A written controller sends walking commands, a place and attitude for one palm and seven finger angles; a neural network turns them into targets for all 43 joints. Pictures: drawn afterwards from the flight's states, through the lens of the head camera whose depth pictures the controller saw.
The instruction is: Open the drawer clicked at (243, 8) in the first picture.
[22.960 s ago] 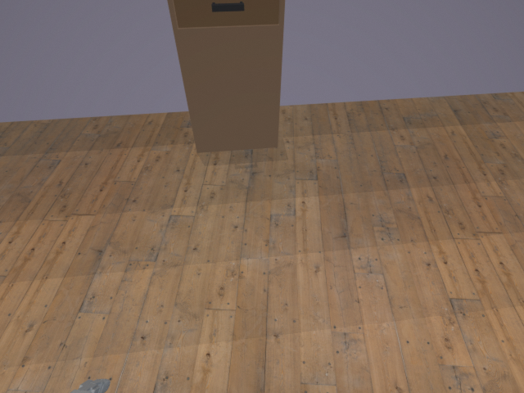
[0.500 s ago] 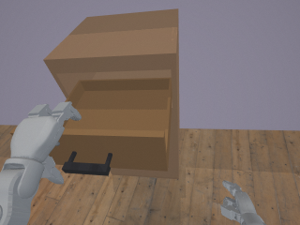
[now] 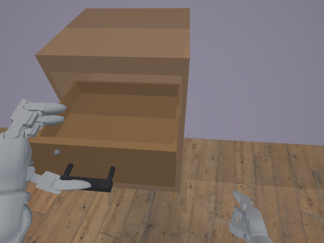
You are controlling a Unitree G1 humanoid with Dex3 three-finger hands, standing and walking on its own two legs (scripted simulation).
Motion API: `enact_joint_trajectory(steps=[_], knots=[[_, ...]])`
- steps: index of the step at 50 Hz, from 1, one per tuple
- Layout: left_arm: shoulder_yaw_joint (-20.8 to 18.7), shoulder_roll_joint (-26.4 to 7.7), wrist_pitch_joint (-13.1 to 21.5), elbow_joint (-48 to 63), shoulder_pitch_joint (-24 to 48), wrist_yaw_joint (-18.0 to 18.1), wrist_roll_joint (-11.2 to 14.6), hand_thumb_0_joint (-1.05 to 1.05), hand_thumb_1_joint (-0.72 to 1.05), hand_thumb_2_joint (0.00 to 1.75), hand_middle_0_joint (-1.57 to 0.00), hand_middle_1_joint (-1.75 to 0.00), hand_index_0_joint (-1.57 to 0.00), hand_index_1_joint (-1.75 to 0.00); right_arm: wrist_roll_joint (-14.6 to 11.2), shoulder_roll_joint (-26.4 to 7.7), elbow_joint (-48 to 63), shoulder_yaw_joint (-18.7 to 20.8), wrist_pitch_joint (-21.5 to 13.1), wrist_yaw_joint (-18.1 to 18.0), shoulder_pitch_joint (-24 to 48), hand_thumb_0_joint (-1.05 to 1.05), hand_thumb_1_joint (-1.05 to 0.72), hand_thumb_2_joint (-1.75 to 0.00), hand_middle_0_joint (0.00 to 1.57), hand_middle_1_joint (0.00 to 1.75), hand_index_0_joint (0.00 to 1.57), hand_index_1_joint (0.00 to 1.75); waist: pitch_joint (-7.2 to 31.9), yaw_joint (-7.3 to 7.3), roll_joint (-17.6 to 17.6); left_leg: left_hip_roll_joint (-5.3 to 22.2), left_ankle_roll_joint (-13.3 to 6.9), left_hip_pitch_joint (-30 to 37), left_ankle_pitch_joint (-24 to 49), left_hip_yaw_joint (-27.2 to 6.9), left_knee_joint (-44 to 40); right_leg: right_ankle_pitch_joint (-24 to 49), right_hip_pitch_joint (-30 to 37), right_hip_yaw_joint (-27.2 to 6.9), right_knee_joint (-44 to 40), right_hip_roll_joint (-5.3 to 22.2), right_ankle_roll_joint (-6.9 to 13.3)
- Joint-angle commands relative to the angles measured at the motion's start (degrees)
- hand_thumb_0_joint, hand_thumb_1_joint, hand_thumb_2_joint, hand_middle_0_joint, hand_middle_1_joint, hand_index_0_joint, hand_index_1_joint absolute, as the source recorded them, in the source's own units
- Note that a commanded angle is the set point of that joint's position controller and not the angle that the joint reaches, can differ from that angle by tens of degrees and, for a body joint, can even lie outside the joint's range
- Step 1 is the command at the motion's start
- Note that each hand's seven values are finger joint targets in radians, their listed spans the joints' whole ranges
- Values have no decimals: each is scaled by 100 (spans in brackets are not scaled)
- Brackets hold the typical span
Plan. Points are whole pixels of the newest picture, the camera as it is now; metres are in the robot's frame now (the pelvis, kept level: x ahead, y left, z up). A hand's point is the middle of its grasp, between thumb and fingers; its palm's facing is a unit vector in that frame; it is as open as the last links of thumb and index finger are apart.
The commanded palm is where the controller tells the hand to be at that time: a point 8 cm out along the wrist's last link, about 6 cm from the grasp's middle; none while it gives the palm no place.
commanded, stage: draw the hand back to the body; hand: left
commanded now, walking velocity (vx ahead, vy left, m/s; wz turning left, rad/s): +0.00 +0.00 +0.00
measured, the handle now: (88, 176) +0.25 +0.24 +0.02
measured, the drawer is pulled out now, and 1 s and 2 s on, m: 0.29 0.29 0.29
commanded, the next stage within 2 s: step back with the hand held close in 0.80 s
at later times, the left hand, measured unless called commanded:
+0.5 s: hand (40, 147) +0.21 +0.25 +0.20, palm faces +0.44 -0.80 -0.41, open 9.5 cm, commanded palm +0.15 +0.29 +0.21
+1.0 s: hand (28, 151) +0.19 +0.25 +0.21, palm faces +0.47 -0.78 -0.42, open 7.4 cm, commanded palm +0.13 +0.29 +0.21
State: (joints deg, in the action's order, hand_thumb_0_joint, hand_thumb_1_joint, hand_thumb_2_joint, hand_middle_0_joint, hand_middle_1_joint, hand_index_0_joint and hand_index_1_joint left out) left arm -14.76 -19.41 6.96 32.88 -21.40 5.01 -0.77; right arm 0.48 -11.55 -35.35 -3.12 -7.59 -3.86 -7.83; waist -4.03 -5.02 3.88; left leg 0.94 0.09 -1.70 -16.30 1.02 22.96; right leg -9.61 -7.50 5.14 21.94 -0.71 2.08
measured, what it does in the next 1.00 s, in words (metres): stands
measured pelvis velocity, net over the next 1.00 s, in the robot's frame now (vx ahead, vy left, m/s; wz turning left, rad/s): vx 0.00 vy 0.01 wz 0.01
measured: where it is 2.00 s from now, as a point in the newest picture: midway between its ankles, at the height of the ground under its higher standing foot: outside the picture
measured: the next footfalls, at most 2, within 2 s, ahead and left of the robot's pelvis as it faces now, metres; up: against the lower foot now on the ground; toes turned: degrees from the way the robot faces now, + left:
right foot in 1.90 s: -0.08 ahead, -0.12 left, +0.00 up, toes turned -1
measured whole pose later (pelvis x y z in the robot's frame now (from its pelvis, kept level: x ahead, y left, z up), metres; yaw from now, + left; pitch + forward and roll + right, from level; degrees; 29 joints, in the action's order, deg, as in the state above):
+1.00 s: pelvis +0.00 +0.01 +0.00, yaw +1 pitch -2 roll -1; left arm -23.3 -20.6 9.6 33.6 -25.9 5.9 3.0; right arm -0.3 -11.7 -34.3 -1.7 -5.8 -3.2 -9.8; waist -1.2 -2.9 3.5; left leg 0.3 -0.9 -6.1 -17.7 0.5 26.1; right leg -10.2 -10.8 5.6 23.3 0.1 1.1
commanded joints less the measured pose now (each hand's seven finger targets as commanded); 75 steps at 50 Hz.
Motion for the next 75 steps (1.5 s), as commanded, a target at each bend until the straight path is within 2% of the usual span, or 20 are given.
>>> enact_joint_trajectory(steps=[1,11,13,17,21,28,30,37,40,42,45,46,50,53,56,58,61,66,72,75], knots=[[-874,-937,506,995,618,236,324,0,-12,47,-27,-95,-27,-95,35,-562,823,274,-436,-65,678,0,-90,-90,20,30,20,30,583,80,61,65,-83,-466,1156,-82,-441,448,627,-288,-337,236,-62],[-1067,-988,575,1199,69,203,379,0,23,62,-25,-73,-25,-73,18,-629,833,393,-409,-29,628,0,-90,-90,20,30,20,30,951,63,-81,91,-62,-443,1774,-95,-241,1144,833,-304,-146,213,-54],[-1126,-999,558,1143,19,212,392,0,31,64,-24,-68,-24,-68,12,-617,807,405,-398,-49,626,0,-90,-90,20,30,20,30,843,70,-20,102,-40,-444,1881,-90,-237,1248,772,-290,-147,215,-52],[-1140,-995,535,1170,86,200,390,0,44,70,-23,-59,-23,-59,-8,-635,823,418,-367,-54,636,0,-90,-90,20,30,20,30,799,87,72,97,-17,-401,1877,-108,-239,1158,672,-287,-173,185,-42],[-1202,-994,487,1038,-65,192,409,0,58,76,-22,-50,-22,-50,-2,-621,837,429,-306,-59,592,0,-90,-90,20,30,20,30,876,63,-144,115,-35,-387,1992,-111,-239,1290,731,-285,-132,187,-60],[-1124,-964,415,1106,129,182,417,0,83,87,-21,-34,-21,-34,-10,-615,847,398,-281,-55,619,0,-90,-90,20,30,20,30,686,119,39,112,-7,-445,1709,-159,-288,1016,582,-282,-192,189,-41],[-1133,-973,397,1161,133,194,406,0,90,90,-20,-30,-20,-30,0,-610,862,389,-288,-46,588,0,-90,-90,20,30,20,30,833,101,34,117,11,-435,1783,-196,-292,1013,663,-263,-132,179,-37],[-1121,-956,342,1140,167,200,399,0,90,90,-20,-30,-20,-30,-8,-595,882,375,-291,-20,634,0,-90,-90,20,30,20,30,712,96,141,120,59,-537,1749,-237,-294,935,619,-255,-103,182,-5],[-1153,-987,354,1143,153,210,403,0,90,90,-20,-30,-20,-30,-13,-588,892,373,-294,-6,606,0,-90,-90,20,30,20,30,728,84,-19,134,56,-577,1653,-259,-316,853,632,-235,-73,188,-14],[-1150,-975,350,1159,151,211,402,0,90,90,-20,-30,-20,-30,-21,-586,905,382,-309,-11,660,0,-90,-90,20,30,20,30,688,90,201,124,69,-579,1600,-246,-313,820,590,-255,-85,199,5],[-1156,-970,379,1108,90,225,407,0,90,90,-20,-30,-20,-30,-36,-569,913,384,-308,-6,624,0,-90,-90,20,30,20,30,660,80,3,143,49,-642,1386,-261,-344,614,547,-247,-80,203,-9],[-1812,-1539,597,1404,447,219,456,0,90,90,-20,-30,-20,-30,-112,-743,1128,397,-161,6,401,0,-90,-90,20,30,20,30,202,423,-287,244,-124,-1095,940,-405,-163,647,-199,-735,-346,537,-56],[-1481,-1129,757,1178,-417,179,387,0,90,90,-20,-30,-20,-30,-90,-722,1102,451,-47,-43,437,0,-90,-90,20,30,20,30,803,463,-241,185,-169,-1008,940,-428,134,710,-344,-768,-256,809,5],[-1610,-1200,834,1358,-842,229,391,0,90,90,-20,-30,-20,-30,-85,-766,1168,524,-35,-48,361,0,-90,-90,20,30,20,30,1270,451,24,277,-100,-1163,1650,-521,189,1271,-66,-629,189,808,26],[-1792,-1318,864,1433,-1120,282,399,0,90,90,-20,-30,-20,-30,-133,-740,1254,620,28,-76,303,0,-90,-90,20,30,20,30,1457,478,-409,327,-101,-1315,1791,-553,331,1506,-43,-672,385,845,12],[-1855,-1350,881,1441,-1246,339,422,0,90,90,-20,-30,-20,-30,-147,-731,1240,641,34,-97,290,0,-90,-90,20,30,20,30,1482,498,-334,323,-70,-1383,1753,-587,416,1527,-140,-716,468,915,73],[-1906,-1390,918,1513,-1280,390,415,0,90,90,-20,-30,-20,-30,-165,-747,1272,681,34,-123,255,0,-90,-90,20,30,20,30,1376,506,-468,354,-118,-1579,1364,-652,418,1152,-323,-756,503,911,49],[-1904,-1382,972,1694,-1199,488,323,0,90,90,-20,-30,-20,-30,-80,-801,1309,685,-56,-176,205,0,-90,-90,20,30,20,30,1082,483,-123,526,-223,-2231,608,-919,101,284,-416,-714,795,736,-34],[-1891,-1303,994,1825,-948,651,156,0,90,90,-20,-30,-20,-30,106,-818,1230,701,-210,-249,63,0,-90,-90,20,30,20,30,947,505,253,794,-363,-3183,53,-1123,-148,-95,-64,-604,1517,491,-73],[-1844,-1231,1041,1729,-781,682,139,0,90,90,-20,-30,-20,-30,146,-769,1209,688,-274,-247,-50,0,-90,-90,20,30,20,30,876,580,-182,598,-371,-3319,-661,-953,380,-386,-329,-1036,1152,759,43]])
